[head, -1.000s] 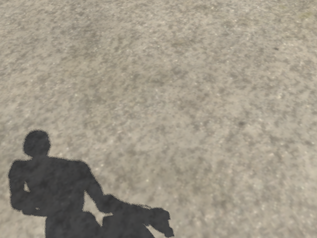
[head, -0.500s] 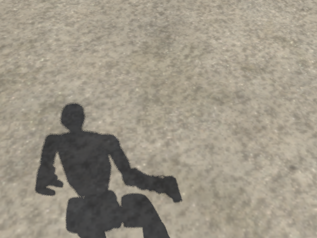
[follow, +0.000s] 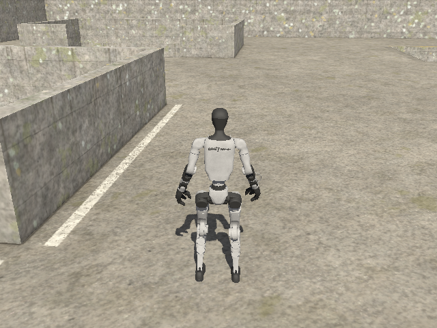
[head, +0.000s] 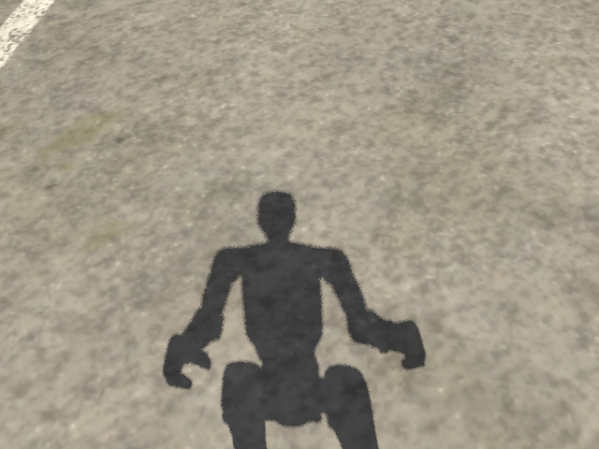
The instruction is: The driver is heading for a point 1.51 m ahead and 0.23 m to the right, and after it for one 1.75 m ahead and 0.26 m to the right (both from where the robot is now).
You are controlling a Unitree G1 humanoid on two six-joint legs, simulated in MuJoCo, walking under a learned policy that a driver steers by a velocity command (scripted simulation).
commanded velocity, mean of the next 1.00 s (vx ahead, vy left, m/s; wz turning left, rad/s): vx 0.35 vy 0.00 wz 0.04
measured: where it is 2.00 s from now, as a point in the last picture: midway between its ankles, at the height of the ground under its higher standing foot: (336, 275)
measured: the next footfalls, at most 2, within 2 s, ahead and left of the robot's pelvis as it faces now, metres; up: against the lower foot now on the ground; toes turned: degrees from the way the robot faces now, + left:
left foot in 0.04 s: +0.03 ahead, +0.14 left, +0.00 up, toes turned -2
right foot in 0.42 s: +0.13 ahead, -0.12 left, +0.00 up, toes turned -1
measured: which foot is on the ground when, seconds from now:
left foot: up 0.00-0.02, down 0.04-0.42, up 0.44-0.90, down 0.92-1.00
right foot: down 0.00-0.06, up 0.08-0.40, down 0.42-0.92, up 0.94-1.00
